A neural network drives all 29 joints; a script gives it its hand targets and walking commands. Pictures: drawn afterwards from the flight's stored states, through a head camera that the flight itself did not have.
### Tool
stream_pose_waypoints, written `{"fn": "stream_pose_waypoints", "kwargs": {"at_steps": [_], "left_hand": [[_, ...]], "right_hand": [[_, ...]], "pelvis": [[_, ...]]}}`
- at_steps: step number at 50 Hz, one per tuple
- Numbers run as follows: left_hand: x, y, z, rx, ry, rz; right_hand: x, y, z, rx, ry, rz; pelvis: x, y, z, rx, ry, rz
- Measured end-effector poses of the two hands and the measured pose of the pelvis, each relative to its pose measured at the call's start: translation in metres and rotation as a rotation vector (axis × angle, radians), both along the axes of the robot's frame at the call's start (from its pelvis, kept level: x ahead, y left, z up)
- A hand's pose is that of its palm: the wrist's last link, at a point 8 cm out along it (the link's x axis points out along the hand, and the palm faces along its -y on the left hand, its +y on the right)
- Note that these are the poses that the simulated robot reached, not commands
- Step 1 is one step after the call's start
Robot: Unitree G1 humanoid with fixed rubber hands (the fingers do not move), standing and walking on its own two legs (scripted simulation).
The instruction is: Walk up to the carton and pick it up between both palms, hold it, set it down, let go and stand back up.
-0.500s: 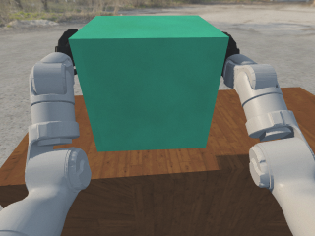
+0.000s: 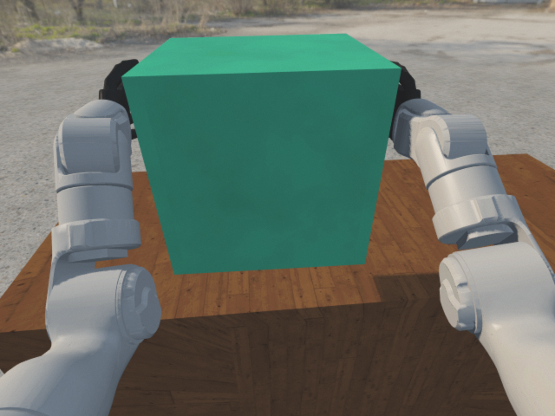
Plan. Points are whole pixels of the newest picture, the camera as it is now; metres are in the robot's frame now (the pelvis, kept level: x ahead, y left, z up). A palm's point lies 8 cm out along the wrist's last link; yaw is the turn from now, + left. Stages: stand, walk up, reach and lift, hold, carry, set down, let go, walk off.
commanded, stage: hold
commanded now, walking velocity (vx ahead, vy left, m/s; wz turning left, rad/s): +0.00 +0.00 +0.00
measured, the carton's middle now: (264, 147) +0.41 +0.00 +0.27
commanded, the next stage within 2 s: set down in 0.32 s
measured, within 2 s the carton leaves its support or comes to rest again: neither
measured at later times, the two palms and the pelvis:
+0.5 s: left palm (106, 92) +0.36 +0.18 +0.37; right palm (404, 95) +0.35 -0.18 +0.36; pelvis +0.00 +0.00 +0.00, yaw +1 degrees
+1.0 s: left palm (123, 121) +0.40 +0.19 +0.32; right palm (380, 131) +0.40 -0.17 +0.30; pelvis +0.02 +0.00 +0.00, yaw +2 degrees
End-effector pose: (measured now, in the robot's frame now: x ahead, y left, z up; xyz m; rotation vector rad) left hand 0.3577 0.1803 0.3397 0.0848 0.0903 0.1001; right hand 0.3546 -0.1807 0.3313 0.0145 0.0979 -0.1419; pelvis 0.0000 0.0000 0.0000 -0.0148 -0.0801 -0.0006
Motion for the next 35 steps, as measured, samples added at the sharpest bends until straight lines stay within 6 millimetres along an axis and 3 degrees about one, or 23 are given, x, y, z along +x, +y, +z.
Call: {"fn": "stream_pose_waypoints", "kwargs": {"at_steps": [5, 19, 28, 35], "left_hand": [[0.004, 0.0, -0.003, -0.004, 0.012, 0.0], [-0.001, 0.004, 0.001, -0.007, -0.026, -0.007], [0.005, 0.005, 0.044, -0.018, -0.112, -0.006], [0.021, 0.009, 0.046, 0.003, -0.121, -0.015]], "right_hand": [[0.003, 0.0, -0.007, -0.007, 0.012, 0.0], [-0.003, 0.004, 0.004, -0.025, -0.023, -0.006], [0.007, 0.005, 0.035, 0.021, -0.108, -0.003], [0.029, 0.008, 0.023, 0.024, -0.12, 0.015]], "pelvis": [[0.0, 0.0, 0.0, 0.001, 0.013, 0.003], [0.005, 0.001, 0.0, -0.002, 0.001, 0.004], [0.002, 0.0, 0.0, 0.001, 0.006, 0.008], [0.009, -0.001, 0.0, 0.004, 0.008, 0.019]]}}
